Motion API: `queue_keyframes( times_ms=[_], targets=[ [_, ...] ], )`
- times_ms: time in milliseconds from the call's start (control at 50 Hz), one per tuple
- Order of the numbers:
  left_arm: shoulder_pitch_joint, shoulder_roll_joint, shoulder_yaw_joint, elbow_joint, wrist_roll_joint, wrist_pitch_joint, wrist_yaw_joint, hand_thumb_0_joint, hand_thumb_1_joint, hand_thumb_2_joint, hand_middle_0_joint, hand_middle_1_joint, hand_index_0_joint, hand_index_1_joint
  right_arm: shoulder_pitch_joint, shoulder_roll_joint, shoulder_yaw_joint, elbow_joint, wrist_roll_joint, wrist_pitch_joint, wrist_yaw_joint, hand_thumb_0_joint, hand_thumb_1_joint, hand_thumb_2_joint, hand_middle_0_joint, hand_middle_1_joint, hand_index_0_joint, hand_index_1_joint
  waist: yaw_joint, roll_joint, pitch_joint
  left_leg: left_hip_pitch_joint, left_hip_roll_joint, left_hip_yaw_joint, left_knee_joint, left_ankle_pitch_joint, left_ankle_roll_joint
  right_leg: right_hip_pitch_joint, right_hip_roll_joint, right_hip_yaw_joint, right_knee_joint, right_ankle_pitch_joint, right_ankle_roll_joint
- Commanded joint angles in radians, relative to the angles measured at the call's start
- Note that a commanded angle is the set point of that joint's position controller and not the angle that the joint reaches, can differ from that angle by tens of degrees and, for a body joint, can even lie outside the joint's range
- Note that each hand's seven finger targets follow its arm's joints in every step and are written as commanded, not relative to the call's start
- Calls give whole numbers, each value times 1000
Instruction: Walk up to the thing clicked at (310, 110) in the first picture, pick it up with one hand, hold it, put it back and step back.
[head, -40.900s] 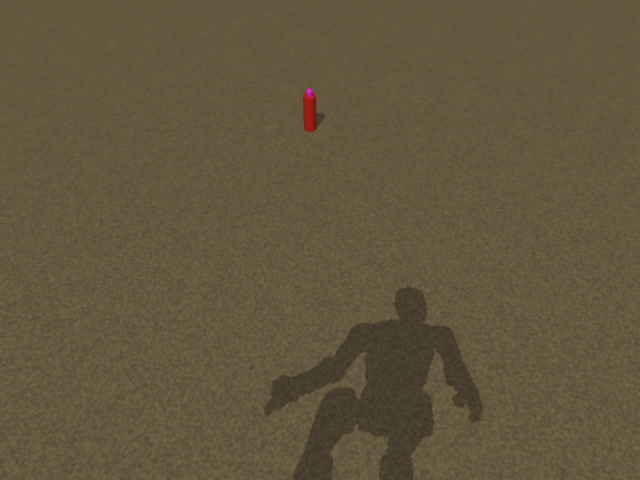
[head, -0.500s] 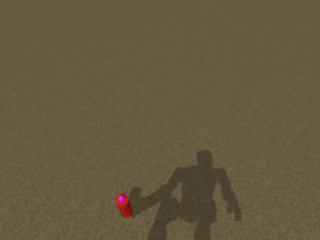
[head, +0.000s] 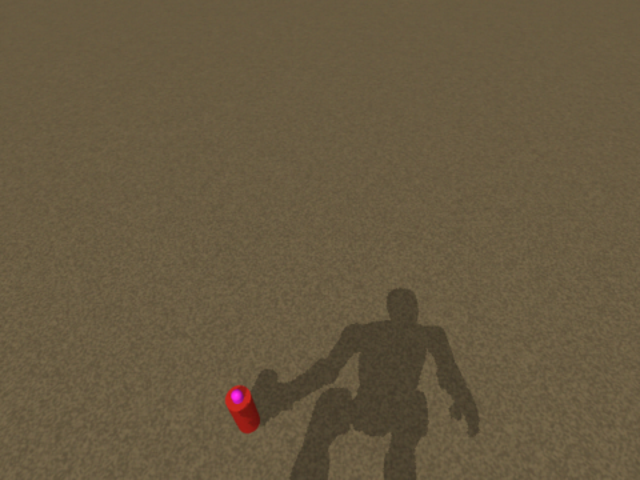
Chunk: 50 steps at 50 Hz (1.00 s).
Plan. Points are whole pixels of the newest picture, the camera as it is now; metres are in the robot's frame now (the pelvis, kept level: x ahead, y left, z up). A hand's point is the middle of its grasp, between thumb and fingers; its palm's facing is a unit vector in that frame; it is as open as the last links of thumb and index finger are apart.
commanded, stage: stand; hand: left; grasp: from the side
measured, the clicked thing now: (242, 408) +0.41 +0.25 -0.66
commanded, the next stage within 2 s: step back in 0.76 s
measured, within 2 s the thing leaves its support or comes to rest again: neither
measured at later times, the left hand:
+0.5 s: hand out of the picture +0.08 +0.25 -0.16, palm faces +0.00 -0.94 -0.34, open 7.4 cm
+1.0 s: hand out of the picture +0.08 +0.29 -0.17, palm faces -0.02 -0.93 -0.37, open 7.4 cm
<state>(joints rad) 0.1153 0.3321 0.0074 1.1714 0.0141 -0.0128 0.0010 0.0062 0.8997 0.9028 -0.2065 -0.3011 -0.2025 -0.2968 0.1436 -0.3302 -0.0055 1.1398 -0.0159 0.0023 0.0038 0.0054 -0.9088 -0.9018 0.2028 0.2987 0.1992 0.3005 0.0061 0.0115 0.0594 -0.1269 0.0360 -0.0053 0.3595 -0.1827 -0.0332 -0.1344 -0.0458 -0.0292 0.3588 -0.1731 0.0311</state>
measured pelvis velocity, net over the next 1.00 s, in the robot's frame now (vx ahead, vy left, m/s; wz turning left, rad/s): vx -0.02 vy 0.02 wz -0.01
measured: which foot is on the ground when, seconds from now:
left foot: down 0.00-1.00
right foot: down 0.00-1.00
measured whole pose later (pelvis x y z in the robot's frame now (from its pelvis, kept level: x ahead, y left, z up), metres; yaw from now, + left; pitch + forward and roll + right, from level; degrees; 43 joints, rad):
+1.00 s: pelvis -0.02 +0.02 -0.02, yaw +0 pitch -1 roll -1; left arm 0.07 0.37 0.06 1.01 0.01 0.03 0.01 0.01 0.90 0.90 -0.21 -0.30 -0.20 -0.30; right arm 0.10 -0.40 -0.05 1.02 0.00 0.05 0.02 0.00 -0.91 -0.90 0.20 0.30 0.20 0.30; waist -0.01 0.01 0.15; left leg -0.29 -0.01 0.00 0.67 -0.32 0.04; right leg -0.30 -0.07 -0.01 0.55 -0.23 0.04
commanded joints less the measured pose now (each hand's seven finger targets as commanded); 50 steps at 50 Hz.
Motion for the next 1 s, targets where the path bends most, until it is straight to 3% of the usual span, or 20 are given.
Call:
queue_keyframes(
  times_ms=[0,40,140,280,420,580,720,740,780,820,840,900,920,940,960,980],
  targets=[
    [-31,209,36,-52,1,-17,15,0,900,900,-200,-300,-200,-301,-25,-206,-35,-45,-3,-27,-18,0,-900,-900,200,300,200,300,1,3,-59,-29,86,-74,-78,60,43,41,-90,82,-62,75,-38],
    [-35,211,39,-55,0,-17,16,0,900,900,-200,-300,-200,-301,-35,-210,-38,-48,-2,-28,-20,0,-900,-900,200,300,200,300,2,0,-77,-6,89,-69,-69,125,42,46,-92,81,-56,130,-38],
    [-41,207,38,-53,-1,-15,17,0,900,900,-200,-300,-200,-301,-35,-209,-34,-45,0,-29,-22,0,-900,-900,200,300,200,300,-1,-7,-82,6,94,-66,-70,168,42,59,-95,75,-48,171,-36],
    [-45,207,39,-54,0,-15,15,0,900,900,-200,-300,-200,-300,-51,-212,-36,-46,1,-27,-20,0,-900,-900,200,300,200,300,-2,-5,-54,1,89,-64,-81,118,34,36,-88,72,-68,113,-32],
    [-45,211,43,-62,-2,-17,15,0,900,900,-200,-300,-200,-300,-62,-215,-37,-50,0,-30,-20,0,-900,-900,200,300,200,300,0,-3,-91,32,99,-60,-65,190,38,57,-96,74,-54,195,-38],
    [-46,215,43,-61,0,-15,13,0,900,900,-200,-300,-200,-300,-64,-212,-36,-50,0,-24,-17,0,-900,-900,200,300,200,300,-3,-12,-51,9,94,-62,-86,83,37,27,-89,77,-82,85,-36],
    [-44,222,48,-64,0,-17,13,0,900,900,-200,-300,-200,-300,-58,-210,-37,-52,-1,-23,-14,0,-900,-900,200,300,200,300,-5,-11,-52,-7,90,-61,-90,57,39,36,-92,81,-85,81,-41],
    [-41,288,88,-96,-20,-8,16,0,900,900,-200,-300,-200,-300,-90,-266,-60,-73,6,-4,-8,0,-900,-900,200,300,200,300,-4,-25,43,-83,66,-73,20,204,67,-38,-84,97,-5,262,-49],
    [-20,281,94,-121,-23,-2,22,0,900,900,-200,-300,-200,-300,-68,-233,-59,-97,17,6,-6,0,-900,-900,200,300,200,300,-6,-46,7,-79,44,-39,90,215,67,-37,-98,105,10,308,-78],
    [-29,292,105,-155,-21,1,23,0,900,900,-200,-300,-200,-300,-37,-226,-65,-112,20,12,-6,0,-900,-900,200,300,200,300,-15,-82,-85,-61,14,-14,197,202,64,-21,-144,143,19,371,-131],
    [-43,297,107,-177,-17,5,24,0,900,900,-200,-300,-200,-300,-31,-229,-71,-123,18,17,-4,0,-900,-900,200,300,200,300,-20,-101,-115,-63,-10,0,243,143,64,-28,-176,169,12,358,-160],
    [-113,321,114,-246,4,16,27,0,900,900,-200,-300,-200,-300,30,-217,-83,-143,13,38,2,0,-900,-900,200,300,200,300,-32,-203,-137,-73,-69,7,425,-222,70,-120,-279,243,21,324,-249],
    [-132,319,115,-267,9,22,25,0,900,900,-200,-300,-200,-300,61,-218,-85,-149,11,42,7,0,-900,-900,200,300,200,300,-45,-221,-139,-59,-59,-2,419,-248,81,-162,-279,228,42,282,-244],
    [-144,311,113,-279,9,26,24,0,900,900,-200,-300,-200,-300,78,-214,-88,-153,13,41,10,0,-900,-900,200,300,200,300,-54,-213,-139,-58,-47,-9,373,-209,82,-163,-253,189,79,254,-223],
    [-156,298,108,-294,7,31,25,0,900,900,-200,-300,-200,-300,97,-229,-93,-158,10,36,9,0,-900,-900,200,300,200,300,-66,-185,-144,-59,-15,-32,304,-23,92,-155,-206,152,153,228,-179],
    [-132,261,100,-299,-2,39,24,0,900,900,-200,-300,-200,-300,68,-261,-97,-172,6,28,5,0,-900,-900,200,300,200,300,-51,-48,-126,-98,78,-116,146,239,116,-149,-92,69,283,142,-119]
  ],
)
